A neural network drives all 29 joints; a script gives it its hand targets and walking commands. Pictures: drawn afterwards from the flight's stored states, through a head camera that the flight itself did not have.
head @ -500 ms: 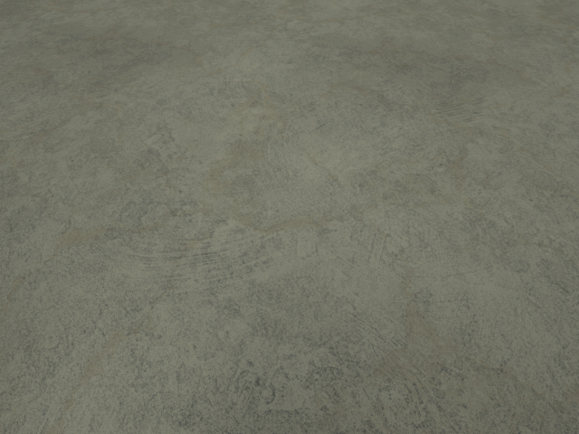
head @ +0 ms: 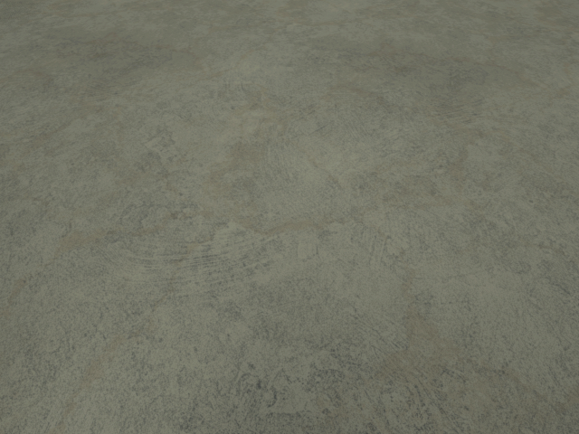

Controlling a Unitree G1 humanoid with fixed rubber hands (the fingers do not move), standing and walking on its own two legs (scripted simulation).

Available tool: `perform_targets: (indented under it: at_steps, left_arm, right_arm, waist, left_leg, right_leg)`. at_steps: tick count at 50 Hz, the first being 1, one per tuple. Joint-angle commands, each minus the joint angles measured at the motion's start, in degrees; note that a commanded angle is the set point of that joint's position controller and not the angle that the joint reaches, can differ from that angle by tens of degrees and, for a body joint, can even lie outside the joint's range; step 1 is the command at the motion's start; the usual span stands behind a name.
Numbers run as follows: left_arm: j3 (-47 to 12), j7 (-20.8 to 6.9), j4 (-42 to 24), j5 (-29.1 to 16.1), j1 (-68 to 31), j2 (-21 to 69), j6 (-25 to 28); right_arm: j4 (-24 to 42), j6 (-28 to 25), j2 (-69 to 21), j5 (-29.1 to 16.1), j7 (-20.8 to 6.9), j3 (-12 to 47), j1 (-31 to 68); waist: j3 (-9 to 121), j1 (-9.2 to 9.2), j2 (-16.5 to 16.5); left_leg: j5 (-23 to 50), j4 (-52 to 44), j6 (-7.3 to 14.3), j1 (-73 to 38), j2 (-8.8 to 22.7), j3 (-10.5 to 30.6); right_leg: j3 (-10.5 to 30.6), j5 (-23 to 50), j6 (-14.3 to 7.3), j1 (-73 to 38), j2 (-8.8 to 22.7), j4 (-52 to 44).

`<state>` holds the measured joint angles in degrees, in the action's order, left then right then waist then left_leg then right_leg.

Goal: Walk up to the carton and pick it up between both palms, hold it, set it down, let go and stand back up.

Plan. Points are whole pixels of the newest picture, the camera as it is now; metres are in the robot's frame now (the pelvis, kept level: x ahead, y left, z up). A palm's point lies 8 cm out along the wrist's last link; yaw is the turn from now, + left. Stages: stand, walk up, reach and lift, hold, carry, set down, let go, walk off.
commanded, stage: stand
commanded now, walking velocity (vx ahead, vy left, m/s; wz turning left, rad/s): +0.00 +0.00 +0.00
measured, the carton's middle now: out of the picture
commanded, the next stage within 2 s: walk up in 0.32 s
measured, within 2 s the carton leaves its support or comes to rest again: neither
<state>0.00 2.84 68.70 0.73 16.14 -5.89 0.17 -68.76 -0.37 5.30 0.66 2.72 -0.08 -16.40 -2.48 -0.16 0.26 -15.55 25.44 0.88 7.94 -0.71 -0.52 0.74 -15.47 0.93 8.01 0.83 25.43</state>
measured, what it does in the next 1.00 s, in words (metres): steps on the spot, turning left: left foot, then right foot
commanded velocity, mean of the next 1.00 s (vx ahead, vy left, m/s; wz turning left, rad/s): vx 0.00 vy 0.00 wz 0.00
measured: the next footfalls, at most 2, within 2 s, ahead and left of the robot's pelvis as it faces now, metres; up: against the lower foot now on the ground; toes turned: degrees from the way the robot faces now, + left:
left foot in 0.78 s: -0.01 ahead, +0.23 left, +0.00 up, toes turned +20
right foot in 0.96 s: +0.06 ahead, +0.01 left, +0.00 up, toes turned +30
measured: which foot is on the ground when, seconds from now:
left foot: down 0.00-0.56, up 0.58-0.76, down 0.78-0.98, up 1.00-1.00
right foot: down 0.00-0.76, up 0.78-0.94, down 0.96-1.00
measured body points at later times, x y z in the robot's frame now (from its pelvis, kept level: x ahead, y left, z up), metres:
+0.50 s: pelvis -0.01 +0.00 +0.00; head -0.01 +0.01 +0.45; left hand -0.04 +0.20 -0.17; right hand -0.03 -0.20 -0.16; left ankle -0.02 +0.11 -0.74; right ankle -0.02 -0.13 -0.74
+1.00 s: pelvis -0.07 +0.06 -0.02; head -0.04 +0.10 +0.42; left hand -0.06 +0.37 -0.15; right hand +0.11 -0.17 -0.15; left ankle -0.05 +0.21 -0.74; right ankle +0.02 -0.01 -0.74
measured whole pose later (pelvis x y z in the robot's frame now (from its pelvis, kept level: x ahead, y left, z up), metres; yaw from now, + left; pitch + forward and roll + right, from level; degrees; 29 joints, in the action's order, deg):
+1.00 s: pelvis -0.07 +0.06 -0.02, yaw +31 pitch -3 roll -1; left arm 1.4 3.6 47.0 1.2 5.2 -17.2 1.4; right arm -50.4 5.4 17.5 2.0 -4.2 -2.2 -12.9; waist -9.3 -4.6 -1.6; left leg -15.0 40.2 -1.2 24.1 -4.5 9.8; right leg -2.9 -14.5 -2.7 17.8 -1.4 36.8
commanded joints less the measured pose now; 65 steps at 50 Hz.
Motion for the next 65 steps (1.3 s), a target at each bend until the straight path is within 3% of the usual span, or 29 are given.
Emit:
perform_targets:
  at_steps: [1, 17, 20, 22, 25, 26, 27, 28, 29, 30, 31, 34, 36, 38, 39, 40, 41, 42, 44, 46, 48, 49, 50, 51, 54, 56, 61, 63, 65]
  left_arm:
    - [0.26, 0.08, 0.32, 0.0, 5.63, -2.96, 0.13]
    - [0.51, 0.19, -0.4, -0.15, 5.66, -4.64, 0.47]
    - [0.88, 0.25, -0.94, 0.29, 4.39, -4.79, 0.51]
    - [0.53, 0.11, -0.42, 0.18, 6.11, -4.2, 0.22]
    - [0.65, -0.06, 0.43, 0.1, 8.1, -3.73, 0.16]
    - [4.19, 1.44, -5.89, 2.3, -1.64, -14.78, 0.62]
    - [4.7, 2.15, -6.3, 1.96, 1.53, -15.82, 0.83]
    - [5.3, 2.79, -5.9, 2.17, 4.93, -15.97, 0.64]
    - [5.83, 3.18, -6.79, 2.74, 4.79, -17.01, 0.5]
    - [6.39, 3.86, -8.54, 2.88, 1.28, -17.0, 0.8]
    - [6.77, 4.21, -8.96, 3.08, -2.45, -16.8, 1.19]
    - [7.7, 3.36, -13.59, 4.1, -11.49, -19.11, 1.69]
    - [8.12, 2.31, -15.49, 5.1, -14.84, -21.04, 1.13]
    - [7.14, 1.26, -17.19, 5.04, -15.15, -19.53, -0.43]
    - [5.34, 0.28, -18.72, 4.31, -14.56, -15.93, -1.4]
    - [3.81, -0.7, -22.35, 2.21, -12.96, -12.1, -2.18]
    - [3.13, -0.23, -23.08, 0.47, -9.21, -11.44, -2.33]
    - [2.83, 0.21, -23.06, -0.38, -8.02, -12.86, -1.37]
    - [2.99, 0.79, -20.23, -1.02, -2.86, -16.51, 0.55]
    - [2.79, 1.06, -19.32, -0.52, 1.46, -16.29, 1.33]
    - [3.17, 1.28, -20.89, 0.33, 2.99, -15.64, 1.46]
    - [3.98, 1.54, -21.47, 0.74, 5.29, -18.69, 1.48]
    - [5.76, 2.0, -23.53, 1.14, 2.36, -25.74, 1.16]
    - [6.38, 2.75, -24.57, 1.43, -4.33, -25.98, 0.99]
    - [4.88, 2.64, -25.14, 2.32, -10.62, -18.78, 3.1]
    - [5.33, 1.82, -25.42, 2.52, -8.93, -17.16, 3.84]
    - [7.32, 1.48, -23.15, 4.15, -0.95, -22.75, 3.69]
    - [7.73, 1.16, -23.27, 4.56, -2.08, -24.39, 2.84]
    - [5.88, 0.39, -23.37, 4.09, -1.24, -21.81, 1.66]
  right_arm:
    - [1.27, -0.44, 4.59, -0.22, 0.32, -0.64, -4.29]
    - [1.29, -0.64, 6.11, 0.06, 0.2, -0.79, -3.82]
    - [0.8, -0.45, 4.43, -0.11, -0.08, -0.62, -4.86]
    - [1.26, -0.27, 4.57, -0.18, 0.07, -0.41, -5.66]
    - [1.33, -0.42, 6.56, -0.08, -0.17, -1.04, -5.59]
    - [6.84, -0.02, 18.61, -0.3, -0.62, -4.34, 1.8]
    - [9.46, -0.06, 19.67, 0.4, -1.06, -4.58, 5.14]
    - [11.31, 0.38, 16.4, 1.06, -1.26, -4.36, 5.59]
    - [13.26, 1.09, 14.02, 2.12, -1.38, -4.35, 5.27]
    - [14.84, 2.2, 14.18, 3.38, -1.64, -4.94, 3.69]
    - [15.24, 2.93, 14.55, 3.86, -2.28, -5.59, 3.23]
    - [15.53, 4.45, 14.59, 2.41, -4.06, -5.62, -0.46]
    - [14.84, 4.43, 14.48, 1.28, -5.55, -4.92, -3.91]
    - [12.9, 3.47, 16.68, 0.92, -6.09, -5.27, -8.01]
    - [12.45, 3.18, 20.38, 1.05, -5.86, -6.52, -10.01]
    - [14.86, 3.02, 25.01, 0.21, -5.74, -6.57, -6.84]
    - [16.78, 3.47, 28.72, -0.73, -5.29, -6.41, -3.17]
    - [18.43, 3.89, 28.71, -0.88, -4.83, -6.17, 1.59]
    - [22.05, 4.57, 25.21, 1.0, -4.88, -5.36, 7.86]
    - [23.21, 4.27, 23.4, 2.2, -6.11, -5.41, 6.28]
    - [23.54, 4.11, 23.19, 1.58, -6.87, -4.88, 7.2]
    - [24.94, 4.13, 21.9, 1.3, -6.95, -4.02, 7.32]
    - [26.78, 4.62, 19.31, 1.08, -6.99, -3.57, 6.53]
    - [24.93, 5.2, 22.97, 3.55, -6.81, -5.3, 5.18]
    - [22.99, 4.71, 23.55, 3.91, -8.14, -6.02, 0.59]
    - [23.29, 4.4, 20.31, 2.93, -9.6, -4.58, 1.86]
    - [25.79, 3.95, 16.9, 1.34, -11.21, -3.06, 12.13]
    - [24.63, 2.65, 16.77, 0.16, -11.0, -3.1, 8.59]
    - [21.28, 1.39, 19.14, 0.0, -9.47, -4.26, 3.31]
  waist:
    - [-3.91, 0.42, -2.52]
    - [-2.38, 0.53, -0.88]
    - [-3.49, -0.53, 2.6]
    - [-6.83, 0.06, -2.16]
    - [-3.47, 0.47, -2.37]
    - [-7.55, -0.93, 0.32]
    - [-3.23, 1.65, -2.56]
    - [-0.18, 2.93, -7.72]
    - [0.34, 3.37, -13.72]
    - [-1.37, 1.87, -11.19]
    - [-0.69, 0.05, -6.03]
    - [-4.02, -3.02, -7.45]
    - [0.06, -5.5, -11.41]
    - [2.9, -8.0, -0.78]
    - [1.12, -9.83, 12.87]
    - [-0.27, -7.01, 23.64]
    - [0.88, -4.55, 22.06]
    - [-1.66, -3.1, 19.16]
    - [2.56, -0.17, 15.29]
    - [8.74, 0.0, 13.61]
    - [8.77, 1.79, 8.62]
    - [7.62, 3.33, 1.91]
    - [6.24, 2.58, -14.42]
    - [-0.19, 0.96, -6.82]
    - [-2.26, -3.12, -3.51]
    - [-1.54, -1.65, -9.92]
    - [-2.14, 2.67, -10.21]
    - [0.24, 0.75, -12.79]
    - [2.88, -2.72, -3.94]
  left_leg:
    - [12.17, -4.94, 1.47, 2.62, 5.39, 4.69]
    - [10.63, -5.61, 2.0, 1.73, 5.37, 4.95]
    - [9.59, -5.83, 1.35, 2.27, 4.62, 3.81]
    - [8.97, -5.52, 1.71, 3.76, 4.94, 5.0]
    - [5.37, -6.07, 1.34, 2.86, 4.36, 4.74]
    - [17.11, 1.73, 0.96, 19.86, 4.18, 9.92]
    - [18.87, 7.79, 1.31, 24.84, 2.79, 8.81]
    - [8.32, 17.97, 0.23, 27.02, 0.45, 4.45]
    - [-14.04, 31.91, -2.48, 27.85, 2.05, 2.1]
    - [-17.08, 42.18, -4.2, 27.01, 8.54, 4.98]
    - [-15.46, 44.79, -5.32, 25.82, 11.41, 8.19]
    - [-11.69, 33.2, -5.95, 18.3, 14.22, 7.01]
    - [-6.61, 23.55, -3.87, 7.87, 10.19, -1.69]
    - [1.79, 10.91, -0.55, -2.83, 3.12, -6.35]
    - [9.29, 2.84, 3.56, -2.88, 2.47, 2.26]
    - [20.56, -8.07, 9.85, -0.53, 13.5, 28.12]
    - [13.42, -13.86, 16.32, 3.65, 17.68, 34.95]
    - [11.29, -12.95, 17.6, 8.08, 17.1, 32.98]
    - [20.0, -4.42, 12.68, 8.26, 9.9, 23.19]
    - [26.36, -0.04, 9.98, 6.8, 7.93, 21.27]
    - [15.51, 1.71, 5.09, 16.46, 4.63, 23.26]
    - [4.48, 7.16, 0.93, 24.03, 2.38, 22.15]
    - [-13.43, 25.54, -3.19, 31.37, -5.44, 10.65]
    - [-13.33, 39.06, -6.16, 31.35, 1.5, 9.87]
    - [-3.53, 44.81, -8.15, 28.32, 7.27, 11.16]
    - [-2.04, 39.07, -7.6, 27.29, 8.03, 8.02]
    - [-7.72, 21.24, -5.83, 20.97, 9.9, 0.82]
    - [-5.73, 14.77, -4.39, 11.77, 7.46, -4.63]
    - [-0.9, 6.33, -1.59, -0.42, 1.91, -6.5]
  right_leg:
    - [2.38, 11.35, -1.43, 1.82, 3.46, -3.91]
    - [2.77, 9.3, -1.67, 0.95, 4.04, -5.45]
    - [3.13, 9.4, -1.58, 2.5, 4.36, -5.68]
    - [2.61, 7.87, -1.42, 4.69, 3.72, -6.23]
    - [1.8, 5.83, -1.19, 3.21, 2.89, -5.38]
    - [0.36, 10.94, -4.51, -6.12, 3.87, 2.2]
    - [3.76, 15.44, -6.86, -10.21, 7.7, 3.23]
    - [8.94, 19.19, -11.84, -11.71, 15.61, -0.84]
    - [13.03, 23.7, -17.57, -8.3, 26.73, -7.18]
    - [12.4, 22.59, -20.12, -2.09, 32.44, -10.11]
    - [10.79, 18.95, -20.32, -1.55, 31.99, -10.39]
    - [0.36, 10.24, -16.21, 4.59, 25.35, -7.43]
    - [-6.33, 10.57, -13.38, 5.68, 20.66, -1.64]
    - [-11.31, 1.83, -9.94, 11.93, 13.15, 15.01]
    - [-12.2, -11.36, -7.06, 19.07, 4.89, 32.45]
    - [-5.53, -31.77, -4.04, 29.58, -3.79, 42.32]
    - [1.47, -30.93, -3.4, 27.87, -2.94, 47.04]
    - [2.98, -25.73, -2.82, 26.1, -1.15, 45.22]
    - [-0.58, -15.39, -2.09, 16.81, -0.19, 29.0]
    - [-3.73, -8.69, -2.7, 7.65, -2.8, 16.06]
    - [-3.57, 3.15, -4.47, -5.44, -3.65, 2.76]
    - [5.58, -0.05, -6.43, -10.61, 4.39, -4.36]
    - [27.24, -18.45, -14.1, -7.5, 24.57, -16.73]
    - [29.08, -17.96, -17.34, 1.64, 32.44, -18.49]
    - [9.41, -4.42, -13.15, 3.24, 21.93, -12.95]
    - [0.21, 0.4, -11.52, 0.67, 18.57, -11.08]
    - [-4.91, -6.18, -12.52, -0.48, 22.31, -10.95]
    - [-10.27, -5.17, -11.38, 2.35, 21.05, -5.27]
    - [-15.68, -7.22, -8.03, 8.39, 16.53, 7.35]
